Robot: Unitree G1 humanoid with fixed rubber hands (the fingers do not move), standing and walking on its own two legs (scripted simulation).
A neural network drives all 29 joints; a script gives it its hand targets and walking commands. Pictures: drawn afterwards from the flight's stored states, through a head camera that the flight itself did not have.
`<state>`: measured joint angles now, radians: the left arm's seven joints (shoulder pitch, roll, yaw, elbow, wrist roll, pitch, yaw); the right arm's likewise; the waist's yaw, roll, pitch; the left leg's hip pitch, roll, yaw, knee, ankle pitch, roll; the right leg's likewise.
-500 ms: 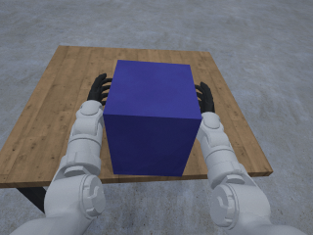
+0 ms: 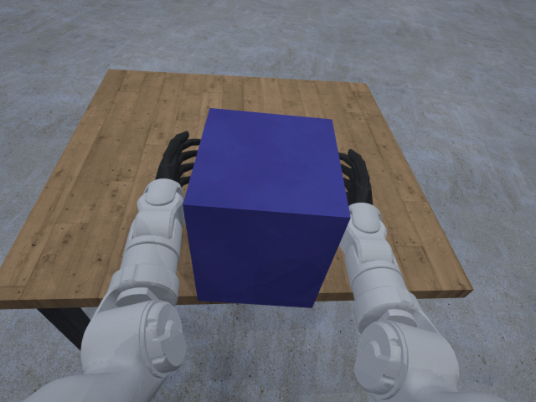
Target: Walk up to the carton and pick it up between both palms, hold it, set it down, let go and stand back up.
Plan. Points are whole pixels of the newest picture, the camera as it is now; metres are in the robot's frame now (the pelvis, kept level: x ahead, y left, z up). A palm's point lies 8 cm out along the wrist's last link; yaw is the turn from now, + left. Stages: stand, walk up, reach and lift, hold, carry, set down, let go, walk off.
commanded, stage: set down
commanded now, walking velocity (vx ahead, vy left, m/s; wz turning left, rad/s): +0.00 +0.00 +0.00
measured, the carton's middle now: (263, 212) +0.40 +0.01 +0.05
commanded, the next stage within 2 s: none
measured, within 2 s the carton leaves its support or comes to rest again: neither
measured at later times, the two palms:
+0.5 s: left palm (173, 181) +0.41 +0.16 +0.10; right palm (359, 201) +0.39 -0.14 +0.10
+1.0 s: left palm (173, 182) +0.41 +0.16 +0.10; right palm (359, 201) +0.39 -0.14 +0.10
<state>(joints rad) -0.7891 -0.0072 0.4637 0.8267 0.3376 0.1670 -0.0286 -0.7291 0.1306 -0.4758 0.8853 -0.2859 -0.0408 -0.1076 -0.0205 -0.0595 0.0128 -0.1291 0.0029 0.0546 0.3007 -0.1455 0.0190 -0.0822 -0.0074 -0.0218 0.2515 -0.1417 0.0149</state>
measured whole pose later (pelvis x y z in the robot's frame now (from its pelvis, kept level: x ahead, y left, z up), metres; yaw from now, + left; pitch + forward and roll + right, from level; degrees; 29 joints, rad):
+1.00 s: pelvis +0.01 +0.00 +0.00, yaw -1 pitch -3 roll +0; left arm -0.77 -0.07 0.56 0.74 0.42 0.11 -0.09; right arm -0.69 0.18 -0.55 0.78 -0.40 -0.10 -0.05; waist 0.00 -0.06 0.07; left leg -0.09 0.00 0.07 0.29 -0.15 0.02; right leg -0.05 -0.01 -0.01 0.25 -0.15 0.02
